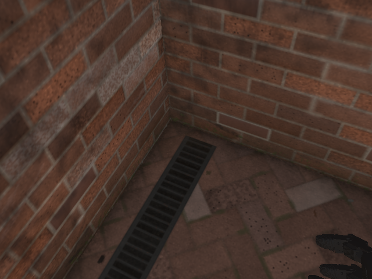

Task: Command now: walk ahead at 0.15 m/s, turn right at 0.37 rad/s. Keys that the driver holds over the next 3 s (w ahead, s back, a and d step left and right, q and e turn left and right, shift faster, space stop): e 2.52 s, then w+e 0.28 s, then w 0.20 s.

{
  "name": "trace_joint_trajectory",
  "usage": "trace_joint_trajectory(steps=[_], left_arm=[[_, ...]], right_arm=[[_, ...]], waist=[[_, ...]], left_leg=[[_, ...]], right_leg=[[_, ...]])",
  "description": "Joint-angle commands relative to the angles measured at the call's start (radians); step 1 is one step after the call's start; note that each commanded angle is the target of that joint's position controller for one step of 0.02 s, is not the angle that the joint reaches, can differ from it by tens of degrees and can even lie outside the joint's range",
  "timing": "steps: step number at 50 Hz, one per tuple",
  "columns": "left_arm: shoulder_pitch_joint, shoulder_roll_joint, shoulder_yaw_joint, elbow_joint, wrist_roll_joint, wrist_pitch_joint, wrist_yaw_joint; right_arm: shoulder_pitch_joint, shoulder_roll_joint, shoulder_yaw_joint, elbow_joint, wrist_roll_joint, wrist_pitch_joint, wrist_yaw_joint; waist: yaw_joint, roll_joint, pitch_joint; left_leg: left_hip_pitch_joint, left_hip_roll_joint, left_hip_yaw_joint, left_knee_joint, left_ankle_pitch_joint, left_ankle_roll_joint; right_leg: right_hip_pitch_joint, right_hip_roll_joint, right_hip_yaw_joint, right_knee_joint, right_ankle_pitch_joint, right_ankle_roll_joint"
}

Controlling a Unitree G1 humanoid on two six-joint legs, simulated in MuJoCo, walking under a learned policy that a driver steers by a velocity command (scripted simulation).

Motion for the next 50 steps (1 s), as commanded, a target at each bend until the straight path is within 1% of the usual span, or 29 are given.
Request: trace_joint_trajectory(steps=[1,2,3,4,5,6,7,9,11,16,17,18,19,20,21,22,23,24,25,26,29,34,40,45,46,47,48,49,50], left_arm=[[-0.133,0.171,0.044,-0.111,-0.002,-0.018,0.005],[-0.025,0.068,0.017,-0.119,0.023,-0.017,0.004],[0.107,0.094,0.017,-0.097,-0.001,-0.003,0.007],[0.071,0.185,0.05,-0.081,-0.018,0.026,0.014],[-0.016,0.184,0.057,-0.103,-0.022,0.05,0.024],[-0.039,0.155,0.054,-0.109,-0.01,0.073,0.034],[-0.041,0.147,0.054,-0.119,0.006,0.096,0.039],[-0.012,0.108,0.048,-0.141,0.005,0.112,0.037],[-0.046,0.112,0.049,-0.18,0.013,0.113,0.03],[-0.124,0.154,0.058,-0.254,0.014,0.125,0.0],[-0.117,0.159,0.062,-0.26,0.014,0.125,-0.005],[-0.101,0.151,0.065,-0.26,0.006,0.125,-0.008],[-0.087,0.169,0.079,-0.25,0.007,0.127,-0.009],[-0.049,0.2,0.094,-0.247,0.014,0.127,-0.003],[-0.051,0.312,0.119,-0.28,0.014,0.124,0.018],[-0.077,0.353,0.118,-0.317,0.05,0.101,0.009],[-0.107,0.313,0.11,-0.321,0.057,0.078,0.001],[-0.157,0.282,0.103,-0.326,0.04,0.065,0.001],[-0.198,0.246,0.095,-0.336,0.021,0.063,0.004],[-0.226,0.227,0.086,-0.343,0.011,0.065,0.011],[-0.207,0.197,0.075,-0.36,0.018,0.069,0.027],[-0.175,0.219,0.089,-0.371,0.012,0.084,0.042],[-0.204,0.231,0.101,-0.396,0.013,0.102,0.033],[-0.257,0.225,0.104,-0.409,-0.011,0.117,0.028],[-0.272,0.221,0.103,-0.412,-0.022,0.122,0.032],[-0.235,0.186,0.099,-0.407,-0.024,0.125,0.041],[-0.181,0.151,0.091,-0.419,-0.018,0.122,0.044],[-0.187,0.25,0.117,-0.422,0.007,0.115,0.044],[-0.163,0.291,0.135,-0.397,0.007,0.116,0.039]], right_arm=[[0.271,-0.221,-0.077,-0.014,-0.034,-0.001,-0.041],[0.309,-0.28,-0.081,-0.029,-0.071,0.015,-0.052],[0.283,-0.227,-0.065,-0.046,-0.075,0.035,-0.041],[0.217,-0.143,-0.044,-0.051,-0.04,0.044,-0.034],[0.162,-0.108,-0.038,-0.05,-0.012,0.041,-0.039],[0.114,-0.1,-0.033,-0.038,0.0,0.036,-0.041],[0.077,-0.108,-0.036,-0.025,-0.01,0.029,-0.038],[0.06,-0.132,-0.051,0.009,-0.025,0.023,-0.037],[0.053,-0.141,-0.056,0.03,-0.023,0.017,-0.042],[0.026,-0.207,-0.084,0.06,-0.001,0.031,-0.04],[0.025,-0.21,-0.086,0.07,0.004,0.038,-0.039],[0.019,-0.198,-0.084,0.078,0.024,0.043,-0.04],[0.044,-0.172,-0.077,0.087,0.024,0.05,-0.035],[0.087,-0.134,-0.07,0.112,0.019,0.059,-0.03],[0.131,-0.077,-0.054,0.102,-0.019,0.069,-0.024],[0.021,-0.12,-0.067,0.052,-0.02,0.069,-0.035],[0.003,-0.152,-0.079,0.054,-0.003,0.072,-0.042],[0.035,-0.157,-0.087,0.069,0.005,0.074,-0.047],[0.059,-0.158,-0.093,0.097,-0.003,0.076,-0.055],[0.073,-0.155,-0.095,0.106,-0.012,0.075,-0.059],[0.084,-0.129,-0.092,0.11,0.0,0.066,-0.05],[0.028,-0.104,-0.08,0.097,0.004,0.059,-0.042],[0.034,-0.113,-0.08,0.103,0.012,0.041,-0.021],[0.1,-0.121,-0.084,0.115,0.015,0.024,0.003],[0.139,-0.129,-0.089,0.127,0.01,0.023,0.005],[0.17,-0.188,-0.106,0.137,0.003,0.024,0.0],[0.114,-0.271,-0.117,0.123,-0.012,0.035,-0.008],[0.111,-0.233,-0.11,0.118,-0.04,0.025,-0.014],[0.051,-0.188,-0.095,0.102,-0.031,0.02,-0.024]], waist=[[-0.211,-0.115,-0.257],[-0.167,0.135,-0.395],[-0.129,0.299,-0.527],[-0.126,0.155,-0.382],[-0.119,0.086,-0.237],[-0.098,0.051,-0.162],[-0.078,0.075,-0.121],[-0.058,0.124,-0.111],[-0.06,0.12,-0.129],[-0.069,0.09,-0.171],[-0.062,0.084,-0.171],[-0.048,0.068,-0.17],[-0.052,0.044,-0.171],[-0.048,-0.045,-0.138],[-0.089,-0.369,-0.094],[-0.049,-0.373,-0.098],[-0.055,-0.265,-0.098],[-0.09,-0.215,-0.094],[-0.107,-0.16,-0.113],[-0.119,-0.164,-0.126],[-0.12,-0.16,-0.18],[-0.086,-0.171,-0.169],[-0.081,-0.189,-0.164],[-0.122,-0.181,-0.186],[-0.147,-0.165,-0.188],[-0.138,-0.069,-0.211],[-0.069,0.207,-0.159],[-0.097,0.198,-0.135],[-0.067,0.123,-0.122]], left_leg=[[0.503,0.084,-0.062,-0.067,0.3,0.088],[0.775,0.342,-0.289,0.033,0.716,0.219],[0.772,0.501,-0.543,-0.096,0.627,0.352],[0.623,0.438,-0.437,-0.162,0.362,0.314],[0.514,0.379,-0.318,-0.179,0.183,0.26],[0.389,0.32,-0.226,-0.219,0.083,0.231],[0.287,0.277,-0.148,-0.245,0.028,0.217],[0.159,0.244,-0.046,-0.284,0.026,0.228],[0.147,0.273,-0.015,-0.292,0.027,0.248],[0.192,0.325,0.011,-0.249,-0.023,0.223],[0.202,0.325,0.024,-0.225,-0.057,0.206],[0.196,0.319,0.037,-0.188,-0.129,0.179],[0.17,0.285,0.068,-0.123,-0.184,0.143],[0.11,0.23,0.124,0.018,-0.284,0.075],[-0.112,0.079,0.236,0.373,-0.564,-0.045],[-0.209,-0.015,0.046,0.572,-0.658,-0.045],[-0.228,0.007,-0.021,0.65,-0.582,-0.027],[-0.235,0.024,-0.042,0.646,-0.479,-0.012],[-0.229,0.036,-0.051,0.642,-0.409,-0.014],[-0.209,0.031,-0.049,0.654,-0.357,-0.024],[-0.17,0.005,-0.056,0.654,-0.289,-0.045],[-0.159,-0.011,-0.079,0.412,-0.292,-0.076],[-0.011,-0.041,-0.087,0.237,-0.354,-0.068],[0.152,-0.052,-0.078,-0.03,-0.272,-0.031],[0.247,-0.033,-0.066,-0.156,-0.147,-0.015],[0.388,0.108,-0.174,-0.197,-0.073,0.03],[0.432,0.308,-0.409,-0.22,0.098,0.163],[0.342,0.426,-0.514,-0.239,0.153,0.287],[0.326,0.393,-0.418,-0.218,0.137,0.271]], right_leg=[[-0.169,-0.111,0.146,0.292,0.742,-0.026],[-0.419,0.019,0.107,0.588,0.068,0.033],[-0.506,0.075,0.108,0.817,-0.395,0.071],[-0.562,-0.003,0.087,0.89,-0.331,0.093],[-0.626,-0.036,0.033,0.897,-0.257,0.106],[-0.609,-0.066,0.019,0.859,-0.209,0.123],[-0.561,-0.091,0.007,0.811,-0.163,0.135],[-0.462,-0.093,-0.036,0.764,-0.087,0.145],[-0.433,-0.117,-0.038,0.67,-0.038,0.134],[-0.345,-0.142,-0.052,0.451,0.054,0.075],[-0.321,-0.131,-0.073,0.396,0.066,0.061],[-0.274,-0.113,-0.1,0.297,0.126,0.038],[-0.212,-0.079,-0.112,0.251,0.158,0.011],[-0.167,-0.089,-0.045,0.136,0.219,-0.031],[-0.101,-0.335,0.316,-0.005,0.484,-0.14],[-0.215,-0.427,0.517,-0.092,0.417,-0.298],[-0.215,-0.386,0.447,-0.105,0.33,-0.28],[-0.213,-0.337,0.377,-0.089,0.276,-0.22],[-0.197,-0.299,0.335,-0.069,0.249,-0.171],[-0.203,-0.278,0.302,-0.056,0.304,-0.155],[-0.16,-0.247,0.271,-0.032,0.433,-0.16],[-0.091,-0.238,0.335,-0.016,0.373,-0.174],[-0.159,-0.218,0.433,0.006,0.393,-0.194],[-0.156,-0.174,0.493,0.066,0.501,-0.158],[-0.202,-0.141,0.471,0.096,0.44,-0.122],[-0.314,-0.07,0.409,0.199,0.189,-0.061],[-0.53,0.113,0.192,0.383,-0.176,0.006],[-0.585,0.081,0.166,0.601,-0.264,0.06],[-0.583,0.036,0.163,0.713,-0.185,0.08]])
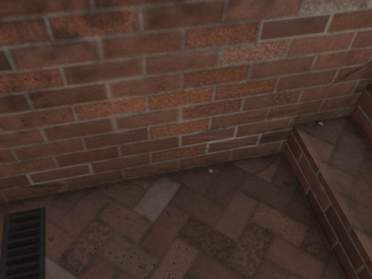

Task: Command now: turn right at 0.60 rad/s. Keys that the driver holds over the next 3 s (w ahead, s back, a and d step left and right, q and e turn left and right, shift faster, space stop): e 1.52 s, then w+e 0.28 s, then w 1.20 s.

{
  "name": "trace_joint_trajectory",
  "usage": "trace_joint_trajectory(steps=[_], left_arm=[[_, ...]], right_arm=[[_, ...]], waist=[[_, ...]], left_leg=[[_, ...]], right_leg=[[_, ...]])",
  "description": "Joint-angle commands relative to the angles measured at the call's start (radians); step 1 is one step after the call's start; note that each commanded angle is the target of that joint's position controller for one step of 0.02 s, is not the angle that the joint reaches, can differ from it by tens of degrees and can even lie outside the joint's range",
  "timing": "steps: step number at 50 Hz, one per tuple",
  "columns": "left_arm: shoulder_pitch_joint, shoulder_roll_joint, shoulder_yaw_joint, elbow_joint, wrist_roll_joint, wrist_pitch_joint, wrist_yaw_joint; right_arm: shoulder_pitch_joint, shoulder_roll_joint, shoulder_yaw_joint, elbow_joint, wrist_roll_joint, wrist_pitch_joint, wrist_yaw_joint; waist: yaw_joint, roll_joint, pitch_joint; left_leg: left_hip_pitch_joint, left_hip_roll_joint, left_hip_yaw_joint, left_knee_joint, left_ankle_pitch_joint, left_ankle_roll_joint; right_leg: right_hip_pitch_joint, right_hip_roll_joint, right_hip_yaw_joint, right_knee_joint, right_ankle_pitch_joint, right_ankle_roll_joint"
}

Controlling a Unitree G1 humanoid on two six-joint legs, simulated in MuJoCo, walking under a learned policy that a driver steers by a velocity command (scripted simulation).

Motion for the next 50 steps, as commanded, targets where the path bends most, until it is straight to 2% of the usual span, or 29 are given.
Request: trace_joint_trajectory(steps=[1,2,4,8,12,15,17,18,19,20,21,22,23,24,25,27,29,34,35,40,42,43,44,45,46,47,48,49,50], left_arm=[[0.085,0.19,0.071,-0.039,0.009,-0.007,0.004],[0.089,0.16,0.064,-0.02,0.012,0.005,0.007],[0.076,0.106,0.044,-0.026,0.004,0.012,0.002],[-0.023,0.061,0.021,-0.074,-0.009,-0.003,-0.002],[-0.062,0.044,0.001,-0.098,0.012,-0.013,-0.009],[-0.039,0.061,0.001,-0.092,0.008,-0.007,-0.017],[-0.002,0.073,0.01,-0.081,-0.004,0.004,-0.03],[0.018,0.085,0.016,-0.071,-0.002,0.011,-0.041],[0.052,0.116,0.031,-0.057,-0.002,0.016,-0.041],[0.109,0.192,0.056,-0.046,-0.006,0.014,-0.029],[0.095,0.28,0.064,-0.081,0.011,0.003,-0.02],[0.124,0.213,0.051,-0.077,0.034,-0.025,-0.034],[0.079,0.203,0.042,-0.061,0.04,-0.048,-0.041],[0.017,0.183,0.04,-0.056,0.023,-0.056,-0.039],[-0.027,0.157,0.029,-0.061,0.009,-0.055,-0.035],[-0.055,0.148,0.018,-0.068,0.017,-0.048,-0.03],[-0.049,0.137,0.014,-0.063,0.012,-0.045,-0.027],[-0.03,0.171,0.024,-0.045,0.014,-0.038,-0.015],[-0.034,0.168,0.025,-0.036,0.006,-0.032,-0.014],[-0.066,0.168,0.026,-0.039,0.003,-0.022,-0.024],[-0.094,0.156,0.022,-0.042,-0.01,-0.015,-0.02],[-0.101,0.143,0.018,-0.041,-0.018,-0.012,-0.015],[-0.051,0.101,0.007,-0.034,-0.012,-0.012,-0.011],[0.003,0.082,0.004,-0.048,-0.006,-0.009,-0.005],[0.019,0.181,0.033,-0.03,0.02,-0.011,-0.002],[0.039,0.221,0.056,-0.013,0.01,-0.01,-0.003],[0.041,0.206,0.059,0.012,-0.003,-0.005,-0.003],[0.045,0.171,0.054,0.02,-0.003,0.002,-0.002],[0.041,0.14,0.046,0.022,-0.006,0.007,-0.007]], right_arm=[[-0.087,-0.131,-0.029,-0.078,-0.002,-0.017,-0.025],[-0.082,-0.113,-0.024,-0.078,0.004,-0.017,-0.032],[-0.053,-0.109,-0.015,-0.067,0.01,-0.009,-0.045],[0.027,-0.152,-0.025,-0.048,0.004,0.015,-0.055],[0.01,-0.204,-0.034,-0.052,0.004,0.016,-0.042],[0.006,-0.233,-0.041,-0.049,0.018,0.011,-0.022],[-0.001,-0.238,-0.045,-0.042,0.04,0.008,-0.013],[-0.012,-0.23,-0.042,-0.039,0.052,0.007,-0.013],[0.027,-0.195,-0.033,-0.021,0.052,0.002,-0.01],[0.067,-0.141,-0.017,-0.019,0.016,-0.002,-0.006],[0.035,-0.088,0.007,-0.086,-0.036,-0.005,-0.004],[-0.045,-0.155,-0.016,-0.096,-0.015,-0.003,-0.011],[-0.063,-0.181,-0.027,-0.099,0.024,0.006,-0.022],[-0.032,-0.175,-0.029,-0.079,0.027,0.013,-0.032],[-0.016,-0.185,-0.033,-0.059,0.015,0.02,-0.043],[0.029,-0.18,-0.034,-0.043,0.003,0.021,-0.045],[0.024,-0.155,-0.028,-0.047,0.015,0.022,-0.042],[-0.019,-0.149,-0.025,-0.058,0.017,0.02,-0.034],[-0.021,-0.142,-0.026,-0.062,0.022,0.02,-0.03],[0.0,-0.133,-0.017,-0.052,0.032,0.003,-0.001],[0.058,-0.129,-0.017,-0.032,0.029,-0.007,0.009],[0.099,-0.134,-0.019,-0.015,0.021,-0.012,0.01],[0.121,-0.186,-0.028,-0.011,0.006,-0.012,0.007],[0.058,-0.265,-0.038,-0.023,-0.009,-0.003,0.0],[0.027,-0.225,-0.028,-0.046,-0.025,-0.009,-0.001],[-0.027,-0.19,-0.015,-0.051,-0.013,-0.012,-0.01],[-0.064,-0.154,-0.006,-0.057,0.005,-0.008,-0.018],[-0.067,-0.138,0.001,-0.054,0.021,-0.006,-0.029],[-0.051,-0.129,0.008,-0.049,0.025,0.0,-0.04]], waist=[[0.04,0.169,-0.06],[0.023,0.162,-0.054],[0.008,0.162,-0.035],[-0.058,0.199,-0.049],[-0.068,0.205,-0.049],[-0.051,0.221,-0.063],[-0.027,0.234,-0.068],[-0.005,0.219,-0.072],[0.012,0.158,-0.091],[0.02,-0.045,-0.13],[-0.002,-0.295,-0.163],[0.083,-0.14,-0.243],[0.053,-0.108,-0.162],[0.016,-0.073,-0.114],[0.001,-0.06,-0.089],[-0.027,-0.079,-0.104],[-0.022,-0.084,-0.112],[0.007,-0.097,-0.077],[0.0,-0.103,-0.064],[-0.01,-0.114,-0.07],[-0.048,-0.109,-0.089],[-0.07,-0.09,-0.095],[-0.047,0.04,-0.115],[0.014,0.307,-0.058],[-0.006,0.251,-0.055],[0.02,0.177,-0.028],[0.018,0.167,-0.004],[0.01,0.178,0.007],[0.002,0.185,0.008]], left_leg=[[0.121,0.349,-0.279,-0.173,0.294,0.191],[0.148,0.307,-0.212,-0.17,0.239,0.158],[0.156,0.284,-0.14,-0.177,0.303,0.173],[0.278,0.307,-0.087,-0.193,0.298,0.204],[0.227,0.333,-0.023,-0.187,0.363,0.215],[0.214,0.356,0.011,-0.153,0.456,0.203],[0.217,0.357,0.041,-0.113,0.441,0.168],[0.176,0.34,0.071,-0.061,0.41,0.134],[0.108,0.305,0.116,0.025,0.327,0.077],[-0.073,0.224,0.2,0.243,0.069,-0.01],[-0.361,0.081,0.184,0.508,-0.461,-0.091],[-0.369,0.069,0.013,0.684,-0.474,-0.093],[-0.398,0.09,-0.012,0.732,-0.397,-0.076],[-0.396,0.111,-0.024,0.697,-0.308,-0.068],[-0.381,0.112,-0.027,0.669,-0.239,-0.072],[-0.287,0.081,-0.016,0.659,-0.154,-0.09],[-0.27,0.062,-0.019,0.575,-0.127,-0.112],[-0.225,0.037,-0.043,0.393,-0.131,-0.128],[-0.195,0.031,-0.042,0.346,-0.143,-0.122],[-0.079,0.003,-0.04,0.196,-0.146,-0.084],[0.015,0.0,-0.029,0.032,-0.055,-0.065],[0.096,0.018,-0.018,-0.089,0.067,-0.05],[0.196,0.162,-0.142,-0.151,0.18,-0.009],[0.18,0.356,-0.379,-0.2,0.37,0.148],[0.099,0.468,-0.464,-0.217,0.373,0.265],[0.066,0.426,-0.361,-0.205,0.308,0.238],[0.064,0.326,-0.255,-0.207,0.214,0.188],[0.11,0.291,-0.201,-0.208,0.175,0.162],[0.135,0.277,-0.161,-0.204,0.209,0.16]], right_leg=[[-0.158,-0.07,-0.018,0.344,-0.054,0.056],[-0.182,-0.079,-0.02,0.377,0.002,0.07],[-0.195,-0.086,-0.069,0.405,0.037,0.102],[-0.229,-0.155,-0.148,0.235,0.066,0.128],[-0.098,-0.192,-0.218,0.056,0.042,0.114],[0.0,-0.183,-0.259,-0.056,0.067,0.091],[0.069,-0.181,-0.273,-0.176,0.141,0.056],[0.162,-0.167,-0.278,-0.283,0.231,0.023],[0.284,-0.153,-0.256,-0.354,0.331,-0.018],[0.481,-0.259,-0.093,-0.381,0.672,-0.08],[0.563,-0.518,0.286,-0.371,0.931,-0.289],[0.512,-0.548,0.311,-0.423,0.817,-0.381],[0.455,-0.491,0.21,-0.433,0.746,-0.334],[0.413,-0.42,0.13,-0.428,0.66,-0.268],[0.383,-0.385,0.097,-0.424,0.652,-0.232],[0.316,-0.339,0.057,-0.43,0.699,-0.227],[0.338,-0.331,0.069,-0.426,0.66,-0.234],[0.312,-0.327,0.169,-0.426,0.444,-0.24],[0.28,-0.311,0.184,-0.426,0.398,-0.237],[0.248,-0.29,0.293,-0.384,0.414,-0.216],[0.243,-0.256,0.312,-0.336,0.449,-0.18],[0.213,-0.222,0.293,-0.297,0.422,-0.143],[0.141,-0.14,0.207,-0.159,0.249,-0.085],[-0.037,0.046,0.008,0.017,-0.145,-0.021],[-0.056,-0.019,0.001,0.266,-0.234,0.024],[-0.075,-0.079,-0.002,0.354,-0.147,0.034],[-0.079,-0.082,-0.007,0.379,-0.068,0.045],[-0.127,-0.083,-0.016,0.402,-0.007,0.059],[-0.144,-0.092,-0.033,0.408,0.012,0.073]])
Over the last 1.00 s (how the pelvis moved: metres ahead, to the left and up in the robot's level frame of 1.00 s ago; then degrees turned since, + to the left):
0.08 -0.02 0.00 -34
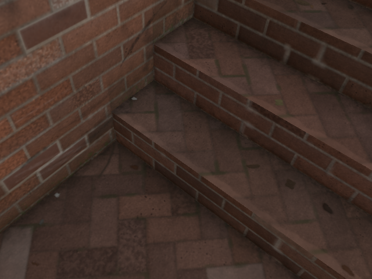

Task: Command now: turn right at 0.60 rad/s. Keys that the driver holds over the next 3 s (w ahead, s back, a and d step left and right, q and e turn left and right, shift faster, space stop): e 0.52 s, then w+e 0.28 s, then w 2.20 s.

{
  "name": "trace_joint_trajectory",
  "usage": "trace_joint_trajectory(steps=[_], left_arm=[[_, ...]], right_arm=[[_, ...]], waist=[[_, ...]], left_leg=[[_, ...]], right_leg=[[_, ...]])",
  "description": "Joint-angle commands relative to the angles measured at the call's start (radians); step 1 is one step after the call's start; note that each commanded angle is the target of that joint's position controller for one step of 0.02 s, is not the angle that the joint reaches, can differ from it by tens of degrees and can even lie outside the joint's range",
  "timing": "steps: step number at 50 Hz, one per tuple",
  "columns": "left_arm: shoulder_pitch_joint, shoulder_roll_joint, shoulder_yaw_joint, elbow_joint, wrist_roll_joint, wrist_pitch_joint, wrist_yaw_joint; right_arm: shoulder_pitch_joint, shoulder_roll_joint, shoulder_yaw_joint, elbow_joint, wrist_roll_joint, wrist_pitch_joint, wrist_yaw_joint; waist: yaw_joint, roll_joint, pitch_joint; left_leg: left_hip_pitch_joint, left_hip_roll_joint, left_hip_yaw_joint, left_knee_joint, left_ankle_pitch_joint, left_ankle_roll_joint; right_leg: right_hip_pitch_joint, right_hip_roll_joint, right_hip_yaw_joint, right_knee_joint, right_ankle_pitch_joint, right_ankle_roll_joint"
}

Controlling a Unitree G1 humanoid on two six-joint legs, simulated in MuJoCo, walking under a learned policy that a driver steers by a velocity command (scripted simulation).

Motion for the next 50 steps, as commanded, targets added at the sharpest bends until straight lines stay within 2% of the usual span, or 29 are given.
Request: trace_joint_trajectory(steps=[1,5,7,10,13,14,15,16,17,18,19,20,24,27,28,29,30,32,36,39,40,41,42,43,44,46,48,49,50], left_arm=[[0.033,0.09,0.039,-0.044,-0.011,0.001,-0.004],[-0.055,0.042,0.013,-0.09,-0.017,-0.008,-0.027],[-0.064,0.034,0.003,-0.101,-0.021,-0.009,-0.037],[-0.048,0.057,0.005,-0.105,-0.016,-0.011,-0.049],[0.014,0.07,0.013,-0.079,-0.014,-0.008,-0.06],[0.043,0.095,0.025,-0.061,-0.013,-0.007,-0.057],[0.084,0.179,0.052,-0.049,-0.02,-0.006,-0.041],[0.08,0.304,0.077,-0.067,0.001,-0.012,-0.034],[0.1,0.22,0.058,-0.072,0.023,-0.042,-0.046],[0.085,0.179,0.043,-0.049,0.026,-0.062,-0.044],[0.053,0.159,0.042,-0.044,0.008,-0.077,-0.04],[0.012,0.141,0.037,-0.045,-0.01,-0.077,-0.035],[0.0,0.129,0.029,-0.016,-0.004,-0.08,-0.026],[0.024,0.132,0.03,0.022,-0.011,-0.075,-0.023],[0.107,0.121,0.023,0.095,0.053,-0.053,-0.041],[0.063,0.129,0.032,0.042,-0.012,-0.071,-0.034],[0.054,0.137,0.029,0.052,-0.021,-0.084,-0.03],[0.047,0.154,0.035,0.059,-0.01,-0.104,-0.019],[0.07,0.139,0.029,0.076,-0.01,-0.111,-0.032],[0.048,0.11,0.02,0.073,-0.002,-0.109,-0.025],[0.056,0.059,0.004,0.069,0.003,-0.112,-0.026],[0.065,-0.023,-0.022,0.066,0.01,-0.117,-0.028],[0.054,-0.035,-0.028,0.008,-0.001,-0.131,-0.024],[0.093,0.067,-0.004,0.028,-0.01,-0.139,-0.021],[0.08,0.1,0.005,0.055,-0.017,-0.139,-0.022],[0.064,0.067,-0.001,0.079,-0.009,-0.142,-0.025],[-0.014,0.014,-0.018,0.049,0.009,-0.146,-0.042],[-0.031,-0.009,-0.03,0.041,0.007,-0.148,-0.046],[-0.051,-0.028,-0.038,0.022,0.02,-0.151,-0.049]], right_arm=[[-0.073,-0.131,-0.019,-0.074,0.01,-0.001,-0.033],[-0.016,-0.17,-0.029,-0.068,0.002,0.022,-0.035],[-0.014,-0.189,-0.034,-0.064,0.014,0.032,-0.025],[-0.011,-0.233,-0.048,-0.061,0.015,0.033,-0.009],[-0.04,-0.24,-0.051,-0.058,0.036,0.03,-0.007],[-0.008,-0.216,-0.046,-0.042,0.038,0.024,-0.004],[0.037,-0.167,-0.032,-0.039,0.008,0.015,0.002],[-0.022,-0.118,-0.01,-0.118,-0.026,0.005,0.005],[-0.117,-0.166,-0.026,-0.111,-0.01,0.006,-0.004],[-0.14,-0.153,-0.026,-0.124,0.015,0.008,-0.006],[-0.108,-0.15,-0.026,-0.102,0.028,0.014,-0.013],[-0.088,-0.169,-0.031,-0.088,0.023,0.019,-0.022],[-0.049,-0.158,-0.032,-0.067,0.015,0.022,-0.027],[-0.083,-0.141,-0.032,-0.086,0.016,0.021,-0.023],[0.003,-0.151,-0.029,-0.043,-0.029,0.041,0.009],[-0.109,-0.138,-0.035,-0.097,0.024,0.02,-0.002],[-0.164,-0.144,-0.032,-0.111,0.034,0.004,-0.003],[-0.165,-0.146,-0.025,-0.099,0.025,-0.027,-0.001],[-0.154,-0.155,-0.02,-0.068,0.037,-0.075,0.024],[-0.045,-0.15,-0.024,-0.015,0.045,-0.097,0.033],[0.041,-0.174,-0.038,0.011,0.04,-0.103,0.031],[0.164,-0.211,-0.045,0.04,0.028,-0.105,0.027],[0.229,-0.299,-0.061,0.062,0.01,-0.109,0.035],[0.155,-0.276,-0.057,0.06,0.016,-0.112,0.036],[0.118,-0.185,-0.036,0.04,0.022,-0.113,0.03],[0.096,-0.144,-0.025,0.032,0.016,-0.109,0.023],[0.137,-0.144,-0.017,0.051,0.009,-0.103,0.02],[0.156,-0.157,-0.018,0.059,0.016,-0.1,0.021],[0.148,-0.181,-0.023,0.056,0.013,-0.1,0.019]], waist=[[0.01,0.195,-0.043],[-0.055,0.193,-0.095],[-0.062,0.202,-0.093],[-0.054,0.203,-0.117],[0.002,0.197,-0.146],[0.018,0.152,-0.153],[0.02,-0.038,-0.172],[0.014,-0.316,-0.198],[0.089,-0.116,-0.243],[0.071,-0.083,-0.208],[0.05,-0.042,-0.176],[0.032,-0.022,-0.148],[0.009,-0.056,-0.159],[0.022,-0.062,-0.144],[0.049,-0.109,-0.123],[0.047,-0.089,-0.099],[0.061,-0.088,-0.069],[0.066,-0.094,-0.049],[0.064,-0.095,-0.061],[-0.015,-0.061,-0.064],[-0.042,-0.03,-0.089],[-0.081,0.085,-0.157],[-0.065,0.316,-0.156],[-0.012,0.29,-0.085],[-0.021,0.247,-0.03],[-0.024,0.209,0.009],[-0.04,0.191,0.022],[-0.043,0.196,0.015],[-0.043,0.183,-0.004]], left_leg=[[0.096,0.236,-0.17,-0.189,0.244,0.166],[0.219,0.254,-0.097,-0.18,0.315,0.192],[0.201,0.265,-0.062,-0.174,0.336,0.199],[0.187,0.302,-0.032,-0.141,0.46,0.199],[0.177,0.309,0.019,-0.045,0.503,0.136],[0.117,0.282,0.062,0.03,0.425,0.078],[-0.057,0.199,0.141,0.221,0.168,-0.01],[-0.345,0.038,0.141,0.422,-0.366,-0.088],[-0.373,0.026,-0.027,0.615,-0.436,-0.083],[-0.425,0.041,-0.062,0.68,-0.388,-0.064],[-0.45,0.053,-0.079,0.681,-0.324,-0.053],[-0.464,0.066,-0.092,0.651,-0.256,-0.051],[-0.355,0.036,-0.086,0.595,-0.117,-0.087],[-0.347,0.027,-0.085,0.461,-0.071,-0.1],[-0.351,0.044,-0.027,0.474,-0.049,-0.081],[-0.345,0.025,-0.081,0.377,-0.05,-0.084],[-0.361,0.031,-0.095,0.33,-0.048,-0.077],[-0.37,0.034,-0.128,0.214,-0.052,-0.065],[-0.199,-0.001,-0.091,0.091,-0.056,-0.033],[0.064,-0.019,-0.042,-0.088,0.066,-0.006],[0.2,0.026,-0.064,-0.106,0.073,0.009],[0.358,0.184,-0.218,-0.148,-0.005,0.064],[0.402,0.397,-0.622,-0.293,-0.222,0.225],[0.338,0.432,-0.657,-0.302,-0.321,0.251],[0.32,0.365,-0.539,-0.308,-0.316,0.222],[0.323,0.301,-0.388,-0.312,-0.133,0.179],[0.292,0.268,-0.269,-0.309,0.125,0.184],[0.28,0.252,-0.222,-0.305,0.211,0.187],[0.252,0.248,-0.188,-0.31,0.278,0.193]], right_leg=[[-0.116,-0.074,-0.021,0.115,0.048,0.043],[-0.109,-0.153,-0.115,-0.078,0.066,0.069],[-0.057,-0.172,-0.148,-0.178,0.03,0.055],[0.03,-0.167,-0.198,-0.287,0.03,0.03],[0.166,-0.155,-0.22,-0.501,0.167,-0.031],[0.269,-0.141,-0.203,-0.595,0.292,-0.068],[0.448,-0.229,-0.044,-0.637,0.654,-0.124],[0.509,-0.482,0.349,-0.662,0.873,-0.333],[0.503,-0.507,0.354,-0.681,0.845,-0.411],[0.507,-0.461,0.267,-0.671,0.832,-0.379],[0.505,-0.415,0.209,-0.662,0.804,-0.33],[0.501,-0.389,0.179,-0.656,0.798,-0.29],[0.423,-0.331,0.13,-0.682,0.798,-0.281],[0.405,-0.305,0.162,-0.721,0.534,-0.277],[0.411,-0.232,0.117,-0.728,0.388,-0.231],[0.357,-0.282,0.229,-0.784,0.16,-0.273],[0.351,-0.3,0.284,-0.816,0.022,-0.284],[0.381,-0.308,0.325,-0.832,-0.034,-0.29],[0.321,-0.272,0.333,-0.809,0.006,-0.287],[0.187,-0.215,0.317,-0.742,0.003,-0.232],[0.127,-0.167,0.287,-0.667,0.003,-0.196],[0.026,-0.084,0.169,-0.426,-0.088,-0.137],[-0.171,0.025,0.042,-0.179,-0.2,-0.112],[-0.229,-0.082,0.044,-0.034,-0.131,-0.093],[-0.254,-0.112,0.041,0.007,-0.031,-0.087],[-0.283,-0.141,-0.004,0.009,0.083,-0.069],[-0.274,-0.154,-0.059,-0.061,0.139,-0.056],[-0.252,-0.156,-0.099,-0.091,0.142,-0.04],[-0.216,-0.158,-0.136,-0.141,0.153,-0.014]])
Over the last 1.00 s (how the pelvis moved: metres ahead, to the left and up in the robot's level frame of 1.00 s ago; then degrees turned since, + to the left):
0.01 -0.03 0.00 -36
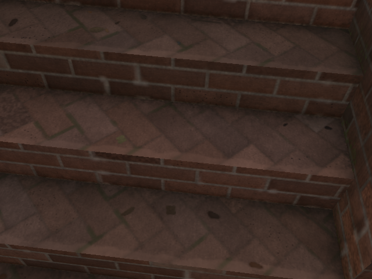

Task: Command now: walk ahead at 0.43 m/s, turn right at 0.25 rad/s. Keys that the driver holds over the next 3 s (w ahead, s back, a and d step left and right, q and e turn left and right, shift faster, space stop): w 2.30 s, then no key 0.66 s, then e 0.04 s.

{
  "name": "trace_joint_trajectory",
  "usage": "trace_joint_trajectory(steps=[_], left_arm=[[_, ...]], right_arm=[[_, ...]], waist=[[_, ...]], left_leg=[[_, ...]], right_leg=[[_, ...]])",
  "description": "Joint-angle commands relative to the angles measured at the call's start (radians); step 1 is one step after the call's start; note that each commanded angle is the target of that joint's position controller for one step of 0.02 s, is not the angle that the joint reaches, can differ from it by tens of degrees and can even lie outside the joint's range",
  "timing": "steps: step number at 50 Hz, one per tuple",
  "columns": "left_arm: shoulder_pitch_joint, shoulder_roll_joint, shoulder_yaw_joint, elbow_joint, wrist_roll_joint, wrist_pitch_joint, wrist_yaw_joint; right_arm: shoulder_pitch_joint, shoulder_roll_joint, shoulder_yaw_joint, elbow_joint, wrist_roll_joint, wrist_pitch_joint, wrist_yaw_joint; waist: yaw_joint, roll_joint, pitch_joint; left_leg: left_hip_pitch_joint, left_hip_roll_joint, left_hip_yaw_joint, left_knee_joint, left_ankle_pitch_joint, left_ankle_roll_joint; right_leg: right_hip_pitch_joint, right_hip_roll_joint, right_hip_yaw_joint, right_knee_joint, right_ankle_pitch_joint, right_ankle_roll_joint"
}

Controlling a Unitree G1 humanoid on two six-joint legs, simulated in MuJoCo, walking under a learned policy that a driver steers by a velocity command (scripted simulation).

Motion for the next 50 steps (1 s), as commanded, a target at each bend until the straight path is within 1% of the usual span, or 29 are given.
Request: trace_joint_trajectory(steps=[1,3,6,9,10,11,12,13,15,18,22,23,27,31,33,35,36,37,38,39,40,41,42,43,44,46,48,49,50], left_arm=[[-0.143,0.008,-0.016,-0.124,0.016,-0.028,-0.013],[-0.218,-0.025,-0.039,-0.148,0.012,-0.041,-0.014],[-0.245,0.031,-0.03,-0.167,0.001,-0.046,-0.01],[0.047,0.124,0.014,-0.079,0.021,-0.03,0.004],[0.16,0.153,0.029,-0.053,0.033,-0.016,0.017],[0.253,0.232,0.035,-0.033,0.046,-0.008,0.027],[0.264,0.246,0.042,-0.033,0.064,-0.011,0.01],[0.179,0.178,0.034,-0.042,0.036,-0.015,0.004],[0.049,0.106,0.008,-0.064,0.037,-0.025,0.0],[0.027,0.084,0.002,-0.034,0.051,-0.026,0.0],[0.087,0.067,-0.003,0.023,0.034,-0.019,0.011],[0.147,0.075,0.001,0.062,0.034,-0.013,0.015],[0.301,0.042,-0.007,0.143,0.012,0.001,0.042],[0.359,0.048,-0.012,0.213,0.013,0.021,0.066],[0.231,0.059,-0.025,0.19,-0.023,0.03,0.075],[0.219,0.074,-0.022,0.185,-0.053,0.023,0.08],[0.283,0.095,-0.017,0.21,-0.051,0.017,0.07],[0.177,0.198,0.001,0.165,-0.014,-0.027,0.021],[0.146,0.23,0.029,0.172,-0.024,-0.047,0.008],[0.137,0.239,0.047,0.188,-0.054,-0.063,-0.008],[0.169,0.106,0.029,0.15,-0.03,-0.08,-0.036],[0.296,-0.006,0.015,0.133,0.017,-0.09,-0.04],[0.252,-0.09,0.004,0.095,0.048,-0.068,-0.037],[0.144,-0.1,-0.001,0.027,0.07,-0.038,-0.036],[0.079,-0.127,-0.008,-0.013,0.095,-0.018,-0.023],[0.018,-0.17,-0.032,-0.045,0.075,0.014,0.005],[0.0,-0.217,-0.054,-0.069,0.044,0.027,0.022],[-0.002,-0.062,-0.04,-0.037,0.002,0.031,-0.055],[0.005,-0.037,-0.019,-0.042,0.006,0.02,-0.068]], right_arm=[[-0.002,-0.183,-0.033,-0.035,0.005,-0.006,-0.005],[-0.004,-0.215,-0.036,-0.042,0.014,0.007,-0.007],[0.024,-0.237,-0.043,-0.043,0.018,0.006,-0.001],[-0.019,-0.198,-0.031,-0.077,0.025,0.006,-0.006],[-0.019,-0.169,-0.016,-0.086,0.011,-0.001,-0.002],[0.016,-0.059,0.02,-0.121,-0.041,0.0,0.008],[0.168,-0.061,0.026,-0.105,0.007,-0.005,0.009],[0.088,-0.17,0.004,-0.114,0.03,-0.006,0.012],[-0.033,-0.158,0.007,-0.153,0.019,-0.004,-0.001],[0.066,-0.093,0.019,-0.121,-0.004,0.026,-0.001],[0.017,-0.051,0.025,-0.16,-0.013,0.055,-0.001],[0.014,0.014,0.041,-0.15,-0.009,0.06,-0.008],[-0.142,0.036,0.052,-0.273,0.029,0.043,-0.031],[-0.33,0.171,0.128,-0.438,0.032,0.021,-0.016],[-0.381,0.174,0.162,-0.544,0.007,0.011,0.009],[-0.481,0.183,0.18,-0.607,-0.038,-0.004,0.033],[-0.372,0.147,0.15,-0.55,-0.024,0.004,0.03],[-0.148,0.089,0.101,-0.447,-0.009,0.092,0.003],[0.146,0.051,0.064,-0.351,-0.023,0.108,-0.01],[0.244,-0.021,0.027,-0.326,-0.051,0.095,-0.017],[0.345,-0.179,-0.024,-0.232,-0.075,0.09,-0.038],[0.325,-0.272,-0.061,-0.194,-0.043,0.104,-0.056],[0.124,-0.225,-0.063,-0.213,-0.038,0.111,-0.05],[-0.045,-0.134,-0.041,-0.181,-0.035,0.121,-0.038],[-0.116,-0.019,-0.015,-0.113,-0.036,0.118,-0.029],[-0.089,0.155,0.026,-0.011,-0.06,0.101,-0.013],[-0.037,0.174,0.03,0.06,-0.063,0.049,0.008],[-0.062,0.165,0.049,-0.006,-0.123,0.028,0.051],[-0.093,0.106,0.032,0.005,-0.118,0.019,0.067]], waist=[[-0.026,0.143,0.042],[-0.053,0.118,0.054],[-0.04,0.152,0.036],[0.135,0.146,-0.133],[0.203,0.112,-0.182],[0.171,-0.207,-0.273],[0.113,-0.269,-0.384],[0.127,-0.093,-0.223],[0.087,-0.002,-0.045],[0.007,-0.059,-0.037],[0.015,-0.052,0.015],[0.031,-0.117,0.009],[0.074,-0.03,0.12],[0.095,-0.031,0.179],[0.003,0.013,0.17],[0.0,0.031,0.044],[-0.002,-0.045,-0.118],[-0.072,-0.12,-0.219],[-0.183,-0.214,-0.401],[-0.244,-0.195,-0.451],[-0.188,0.201,-0.431],[-0.124,0.394,-0.598],[-0.033,0.248,-0.531],[0.037,0.135,-0.32],[0.082,0.096,-0.1],[0.1,0.094,-0.003],[0.117,0.091,0.021],[0.043,0.07,0.004],[0.073,0.065,-0.016]], left_leg=[[0.066,0.225,-0.142,-0.126,0.3,0.19],[0.006,0.206,-0.099,-0.135,0.344,0.183],[0.037,0.221,-0.085,-0.097,0.537,0.159],[-0.034,0.175,-0.01,0.233,0.842,0.092],[-0.192,0.135,0.002,0.415,0.692,0.056],[-0.4,0.038,0.043,0.782,-0.118,0.004],[-0.552,-0.043,-0.08,1.008,-0.39,-0.006],[-0.646,0.03,-0.096,1.052,-0.333,-0.008],[-0.655,0.102,-0.057,0.999,-0.166,-0.008],[-0.554,0.103,-0.019,1.048,-0.116,-0.063],[-0.711,0.109,0.007,1.151,-0.044,-0.115],[-0.774,0.082,0.051,1.343,-0.114,-0.121],[-1.384,0.118,-0.067,1.741,-0.261,-0.112],[-1.805,0.104,-0.151,2.048,-0.437,-0.078],[-1.55,0.171,-0.033,1.626,-0.288,-0.072],[-0.722,0.166,0.163,1.215,-0.03,-0.029],[-0.413,0.058,0.271,1.206,0.005,-0.014],[-0.284,-0.019,0.23,1.158,-0.205,0.072],[-0.164,-0.048,0.188,1.069,-0.095,0.095],[-0.113,-0.057,0.073,0.764,-0.076,0.104],[0.02,0.205,-0.43,0.465,0.107,0.14],[0.098,0.378,-0.935,0.129,0.216,0.122],[-0.07,0.387,-1.012,0.013,-0.397,0.11],[-0.271,0.323,-0.929,0.014,-0.876,0.14],[-0.431,0.275,-0.751,0.114,-0.872,0.125],[-0.572,0.234,-0.456,0.213,-0.6,0.123],[-0.537,0.224,-0.307,0.183,-0.397,0.119],[-0.548,0.216,-0.338,0.129,-0.24,0.172],[-0.537,0.219,-0.288,0.086,-0.184,0.179]], right_leg=[[-0.16,-0.043,-0.072,-0.121,0.054,0.053],[-0.055,-0.028,-0.136,-0.273,0.108,0.069],[0.05,0.008,-0.137,-0.397,0.199,0.035],[0.428,0.049,-0.123,-0.461,0.316,-0.057],[0.628,0.007,-0.079,-0.467,0.33,-0.082],[0.811,-0.252,0.236,-0.47,0.531,-0.148],[0.837,-0.424,0.615,-0.603,0.299,-0.339],[0.725,-0.368,0.525,-0.665,0.06,-0.324],[0.505,-0.287,0.341,-0.73,0.154,-0.276],[0.346,-0.241,0.175,-0.757,0.508,-0.282],[0.284,-0.23,0.101,-0.775,0.406,-0.302],[0.3,-0.252,0.123,-0.806,0.334,-0.323],[0.569,-0.346,0.208,-0.794,0.101,-0.307],[0.679,-0.406,0.171,-0.77,0.072,-0.215],[0.356,-0.28,0.0,-0.858,0.058,-0.139],[-0.125,-0.234,-0.056,-1.124,0.268,-0.173],[-0.048,-0.203,-0.078,-1.045,0.744,-0.197],[0.143,-0.194,-0.187,-0.814,1.452,-0.19],[0.332,-0.239,-0.151,-0.556,1.804,-0.146],[0.434,-0.201,-0.12,-0.272,1.669,-0.097],[0.154,-0.025,-0.047,0.159,0.617,-0.035],[0.019,0.167,0.193,0.622,0.127,-0.043],[-0.11,0.123,0.256,0.867,0.182,-0.05],[-0.209,0.047,0.103,0.918,0.274,-0.058],[-0.307,0.014,0.034,0.925,0.326,-0.064],[-0.396,0.041,0.036,1.084,0.305,-0.089],[-0.519,0.054,0.076,1.157,0.284,-0.12],[-0.645,0.064,0.242,1.06,0.446,-0.218],[-0.641,0.078,0.229,1.03,0.445,-0.233]])
Over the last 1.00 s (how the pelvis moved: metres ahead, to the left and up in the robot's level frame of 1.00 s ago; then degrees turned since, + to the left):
0.15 -0.08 0.01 -32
